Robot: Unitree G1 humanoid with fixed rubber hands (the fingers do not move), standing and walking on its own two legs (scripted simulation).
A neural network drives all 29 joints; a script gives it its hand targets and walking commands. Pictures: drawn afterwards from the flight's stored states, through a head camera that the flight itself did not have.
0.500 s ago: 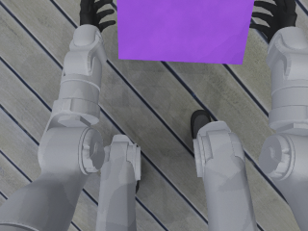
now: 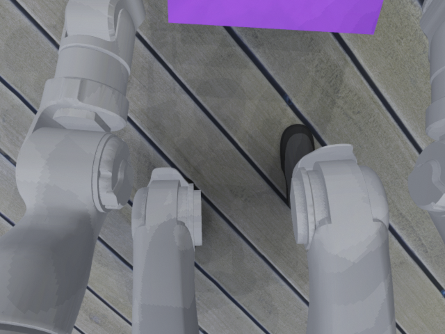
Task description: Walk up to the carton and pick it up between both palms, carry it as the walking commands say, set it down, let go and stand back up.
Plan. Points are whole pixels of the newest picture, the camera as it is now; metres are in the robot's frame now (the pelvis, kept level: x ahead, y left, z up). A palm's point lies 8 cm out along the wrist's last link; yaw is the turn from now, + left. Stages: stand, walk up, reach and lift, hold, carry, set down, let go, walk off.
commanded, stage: set down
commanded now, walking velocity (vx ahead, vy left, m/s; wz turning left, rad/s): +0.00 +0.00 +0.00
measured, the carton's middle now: out of the picture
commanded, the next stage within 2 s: none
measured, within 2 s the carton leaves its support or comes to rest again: rests again in 0.54 s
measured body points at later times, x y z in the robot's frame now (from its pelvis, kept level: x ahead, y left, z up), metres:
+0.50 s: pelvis +0.00 -0.01 -0.02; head +0.39 -0.05 +0.20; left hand +0.59 +0.04 -0.21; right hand +0.50 -0.33 -0.22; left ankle +0.09 +0.13 -0.36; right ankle +0.16 -0.16 -0.36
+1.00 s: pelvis +0.00 -0.01 -0.02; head +0.39 -0.05 +0.20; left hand +0.59 +0.05 -0.21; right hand +0.50 -0.32 -0.23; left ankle +0.09 +0.13 -0.36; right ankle +0.16 -0.16 -0.36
